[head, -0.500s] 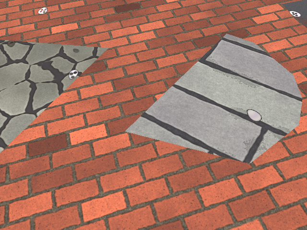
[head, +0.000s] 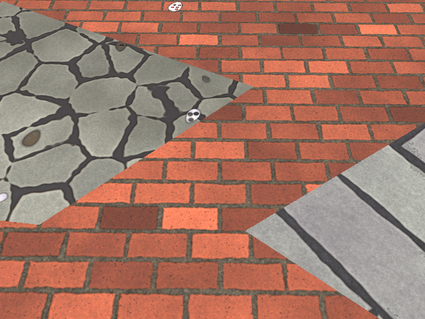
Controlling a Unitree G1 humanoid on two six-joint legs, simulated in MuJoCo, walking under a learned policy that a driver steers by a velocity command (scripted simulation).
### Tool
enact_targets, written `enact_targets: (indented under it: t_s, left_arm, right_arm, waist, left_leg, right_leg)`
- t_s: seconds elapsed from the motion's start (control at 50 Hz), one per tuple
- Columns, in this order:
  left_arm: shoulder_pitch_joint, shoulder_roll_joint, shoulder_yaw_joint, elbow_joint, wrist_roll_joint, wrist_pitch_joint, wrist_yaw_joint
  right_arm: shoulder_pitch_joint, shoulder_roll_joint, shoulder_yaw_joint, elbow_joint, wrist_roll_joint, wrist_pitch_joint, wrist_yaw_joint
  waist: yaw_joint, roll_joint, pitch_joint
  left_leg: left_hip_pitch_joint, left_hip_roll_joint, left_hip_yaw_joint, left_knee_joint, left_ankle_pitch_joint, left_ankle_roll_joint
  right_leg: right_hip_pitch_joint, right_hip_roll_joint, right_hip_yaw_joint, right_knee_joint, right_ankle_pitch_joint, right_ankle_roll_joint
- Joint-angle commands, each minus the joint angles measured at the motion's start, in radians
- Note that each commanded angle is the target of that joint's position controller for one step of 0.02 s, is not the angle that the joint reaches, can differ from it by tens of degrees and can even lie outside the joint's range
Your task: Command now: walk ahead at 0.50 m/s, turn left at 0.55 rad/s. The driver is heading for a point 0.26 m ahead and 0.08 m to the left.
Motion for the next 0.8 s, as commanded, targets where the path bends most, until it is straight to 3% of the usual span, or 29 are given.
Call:
enact_targets:
  t_s: [0.02, 0.04, 0.06, 0.08, 0.1, 0.16, 0.24, 0.32, 0.38, 0.42, 0.44, 0.46, 0.48, 0.5, 0.52, 0.54, 0.56, 0.6, 0.7, 0.76, 0.78, 0.8]
  left_arm:
    - [-0.142, 0.133, 0.021, -0.180, -0.013, -0.049, -0.021]
    - [-0.120, 0.133, 0.022, -0.163, -0.012, -0.053, -0.016]
    - [-0.104, 0.128, 0.024, -0.156, 0.006, -0.038, -0.013]
    - [-0.065, 0.114, 0.019, -0.147, 0.021, -0.017, -0.013]
    - [-0.053, 0.105, 0.019, -0.147, 0.025, 0.002, -0.013]
    - [-0.082, 0.091, 0.015, -0.160, 0.020, 0.026, -0.019]
    - [-0.193, 0.094, 0.006, -0.195, 0.009, 0.036, -0.022]
    - [-0.267, 0.098, -0.005, -0.213, 0.001, 0.031, -0.015]
    - [-0.229, 0.114, -0.005, -0.192, 0.002, 0.020, -0.006]
    - [-0.116, 0.134, 0.003, -0.148, 0.005, 0.008, 0.006]
    - [-0.032, 0.136, 0.005, -0.120, 0.011, -0.006, 0.012]
    - [0.053, 0.188, 0.012, -0.105, 0.018, -0.019, 0.020]
    - [0.014, 0.213, 0.013, -0.105, -0.006, -0.005, 0.014]
    - [-0.022, 0.154, -0.004, -0.118, -0.027, 0.003, -0.001]
    - [-0.093, 0.123, -0.015, -0.124, -0.021, 0.006, -0.004]
    - [-0.157, 0.094, -0.027, -0.132, -0.011, 0.013, 0.000]
    - [-0.193, 0.084, -0.035, -0.131, -0.005, 0.018, 0.008]
    - [-0.187, 0.100, -0.036, -0.108, 0.006, 0.026, 0.012]
    - [-0.155, 0.151, -0.022, -0.074, -0.001, 0.042, 0.008]
    - [-0.162, 0.144, -0.019, -0.062, -0.010, 0.061, 0.007]
    - [-0.151, 0.136, -0.018, -0.056, -0.012, 0.064, 0.005]
    - [-0.133, 0.126, -0.016, -0.054, -0.020, 0.068, 0.003]
  right_arm:
    - [0.252, -0.218, -0.061, 0.032, 0.024, 0.014, -0.027]
    - [0.209, -0.169, -0.049, 0.030, 0.024, 0.008, -0.028]
    - [0.173, -0.146, -0.041, 0.021, 0.033, 0.001, -0.031]
    - [0.156, -0.130, -0.032, 0.015, 0.036, -0.012, -0.034]
    - [0.163, -0.127, -0.027, 0.019, 0.039, -0.025, -0.033]
    - [0.213, -0.155, -0.026, 0.037, 0.033, -0.040, -0.032]
    - [0.267, -0.142, -0.014, 0.046, 0.033, -0.025, -0.037]
    - [0.303, -0.132, -0.001, 0.063, 0.022, -0.014, -0.053]
    - [0.286, -0.130, 0.004, 0.073, 0.013, -0.009, -0.063]
    - [0.253, -0.143, 0.004, 0.078, 0.022, -0.012, -0.068]
    - [0.223, -0.148, 0.005, 0.075, 0.035, -0.017, -0.067]
    - [0.232, -0.124, 0.017, 0.047, 0.046, -0.027, -0.064]
    - [0.412, -0.050, 0.022, 0.090, 0.066, -0.009, -0.060]
    - [0.376, -0.117, 0.011, 0.116, 0.032, 0.014, -0.065]
    - [0.318, -0.109, 0.009, 0.119, 0.017, 0.024, -0.063]
    - [0.288, -0.094, 0.013, 0.119, 0.011, 0.032, -0.058]
    - [0.266, -0.084, 0.016, 0.120, 0.012, 0.044, -0.053]
    - [0.288, -0.060, 0.025, 0.147, 0.012, 0.064, -0.051]
    - [0.246, -0.052, 0.036, 0.182, 0.024, 0.081, -0.062]
    - [0.253, -0.044, 0.045, 0.207, 0.014, 0.067, -0.061]
    - [0.249, -0.057, 0.048, 0.206, 0.005, 0.057, -0.062]
    - [0.229, -0.080, 0.048, 0.206, 0.010, 0.049, -0.062]
  waist:
    - [-0.097, 0.031, -0.126]
    - [-0.046, -0.049, -0.063]
    - [-0.012, -0.072, -0.048]
    - [0.015, -0.035, -0.051]
    - [0.028, -0.024, -0.059]
    - [0.029, 0.009, -0.065]
    - [-0.020, 0.075, -0.084]
    - [-0.064, 0.091, -0.086]
    - [-0.047, 0.097, -0.078]
    - [0.009, 0.090, -0.087]
    - [0.063, 0.055, -0.112]
    - [0.077, -0.045, -0.212]
    - [-0.006, -0.239, -0.324]
    - [0.000, -0.096, -0.303]
    - [-0.017, -0.052, -0.186]
    - [-0.038, -0.026, -0.133]
    - [-0.053, -0.060, -0.090]
    - [-0.063, -0.115, -0.086]
    - [-0.032, -0.117, -0.104]
    - [-0.043, -0.082, -0.049]
    - [-0.033, -0.055, -0.028]
    - [-0.002, 0.003, 0.010]
  left_leg:
    - [0.562, 0.392, -0.655, -0.370, 0.033, 0.239]
    - [0.444, 0.343, -0.564, -0.385, 0.172, 0.189]
    - [0.367, 0.292, -0.480, -0.397, 0.254, 0.155]
    - [0.308, 0.274, -0.418, -0.386, 0.456, 0.151]
    - [0.286, 0.262, -0.377, -0.374, 0.602, 0.148]
    - [0.265, 0.200, -0.262, -0.344, 0.875, 0.094]
    - [0.337, 0.165, -0.224, -0.320, 0.929, -0.006]
    - [0.438, 0.187, -0.236, -0.289, 0.930, -0.028]
    - [0.459, 0.212, -0.259, -0.220, 0.979, -0.025]
    - [0.463, 0.216, -0.282, -0.113, 1.016, -0.036]
    - [0.418, 0.190, -0.270, -0.009, 0.924, -0.055]
    - [0.291, 0.125, -0.246, 0.171, 0.546, -0.081]
    - [0.149, -0.043, -0.198, 0.399, -0.340, -0.125]
    - [0.132, -0.032, -0.252, 0.462, -0.428, -0.113]
    - [0.111, -0.010, -0.268, 0.479, -0.388, -0.120]
    - [0.120, 0.017, -0.265, 0.429, -0.342, -0.128]
    - [0.150, 0.041, -0.255, 0.348, -0.312, -0.143]
    - [0.219, 0.035, -0.200, 0.204, -0.286, -0.165]
    - [0.264, 0.056, -0.152, -0.018, -0.172, -0.161]
    - [0.345, 0.079, -0.165, -0.211, -0.026, -0.133]
    - [0.338, 0.125, -0.226, -0.262, -0.032, -0.120]
    - [0.221, 0.154, -0.280, -0.292, -0.134, -0.106]
  right_leg:
    - [-0.651, 0.001, 0.223, 0.381, 0.090, -0.016]
    - [-0.587, -0.030, 0.219, 0.281, 0.138, -0.013]
    - [-0.522, -0.046, 0.219, 0.225, 0.155, -0.002]
    - [-0.449, -0.052, 0.215, 0.190, 0.152, 0.015]
    - [-0.418, -0.049, 0.209, 0.161, 0.135, 0.030]
    - [-0.411, -0.024, 0.164, 0.040, 0.210, 0.049]
    - [-0.435, -0.001, 0.142, -0.131, 0.347, 0.035]
    - [-0.425, 0.030, 0.135, -0.296, 0.416, 0.009]
    - [-0.338, 0.065, 0.138, -0.390, 0.345, -0.024]
    - [-0.213, 0.084, 0.145, -0.519, 0.352, -0.058]
    - [-0.074, 0.051, 0.173, -0.641, 0.554, -0.078]
    - [0.143, -0.135, 0.346, -0.607, 1.071, -0.127]
    - [0.274, -0.363, 0.575, -0.555, 1.492, -0.337]
    - [0.161, -0.340, 0.589, -0.609, 1.293, -0.353]
    - [0.047, -0.289, 0.516, -0.658, 1.084, -0.323]
    - [-0.037, -0.236, 0.458, -0.709, 0.885, -0.277]
    - [-0.113, -0.193, 0.401, -0.753, 0.749, -0.239]
    - [-0.156, -0.120, 0.330, -0.775, 0.593, -0.187]
    - [-0.155, -0.120, 0.375, -0.819, 0.175, -0.163]
    - [-0.256, -0.096, 0.375, -0.841, -0.040, -0.087]
    - [-0.268, -0.081, 0.370, -0.830, -0.051, -0.053]
    - [-0.228, -0.033, 0.328, -0.817, -0.006, -0.033]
